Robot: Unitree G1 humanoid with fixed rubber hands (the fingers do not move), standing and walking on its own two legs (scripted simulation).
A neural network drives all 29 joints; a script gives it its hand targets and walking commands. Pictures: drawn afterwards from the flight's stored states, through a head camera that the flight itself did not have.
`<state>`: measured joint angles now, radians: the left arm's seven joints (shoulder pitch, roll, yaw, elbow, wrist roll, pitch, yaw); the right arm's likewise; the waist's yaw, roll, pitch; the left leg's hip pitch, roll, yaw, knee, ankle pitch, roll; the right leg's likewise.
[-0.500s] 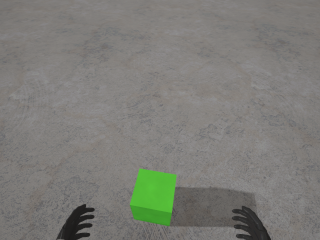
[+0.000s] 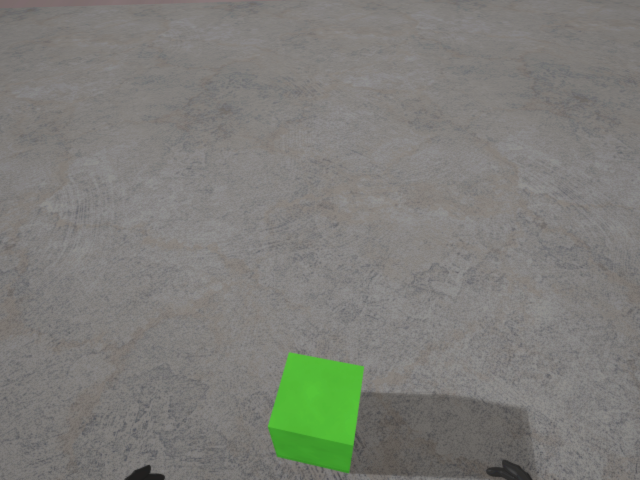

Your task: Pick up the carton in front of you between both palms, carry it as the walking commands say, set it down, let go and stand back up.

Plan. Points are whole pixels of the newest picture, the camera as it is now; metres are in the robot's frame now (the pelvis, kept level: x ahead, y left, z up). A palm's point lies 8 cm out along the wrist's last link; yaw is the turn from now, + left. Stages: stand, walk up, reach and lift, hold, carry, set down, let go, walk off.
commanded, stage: stand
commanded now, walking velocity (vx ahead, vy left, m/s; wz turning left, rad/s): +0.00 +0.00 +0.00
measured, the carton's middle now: (319, 413) +0.46 +0.03 -0.64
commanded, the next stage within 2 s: none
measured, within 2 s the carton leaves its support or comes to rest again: neither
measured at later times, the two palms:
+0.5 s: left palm out of the picture +0.09 +0.24 -0.11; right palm out of the picture +0.10 -0.27 -0.13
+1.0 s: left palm out of the picture -0.01 +0.21 -0.13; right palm out of the picture +0.01 -0.26 -0.15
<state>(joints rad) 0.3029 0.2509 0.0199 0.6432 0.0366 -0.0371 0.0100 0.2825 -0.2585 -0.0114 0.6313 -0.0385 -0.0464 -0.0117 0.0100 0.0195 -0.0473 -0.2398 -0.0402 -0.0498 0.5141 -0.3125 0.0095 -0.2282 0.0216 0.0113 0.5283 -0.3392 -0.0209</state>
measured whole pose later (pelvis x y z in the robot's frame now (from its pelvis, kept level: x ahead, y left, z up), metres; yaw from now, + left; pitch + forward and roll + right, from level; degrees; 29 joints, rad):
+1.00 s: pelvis +0.01 -0.03 +0.00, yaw +2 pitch +0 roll +1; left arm 0.42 0.20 -0.02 0.93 0.02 0.00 0.04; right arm 0.34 -0.21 0.04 1.04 -0.01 0.01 -0.05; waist 0.01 0.02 -0.01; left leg -0.18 -0.01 -0.09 0.51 -0.33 -0.03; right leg -0.15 0.04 -0.04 0.51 -0.36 -0.06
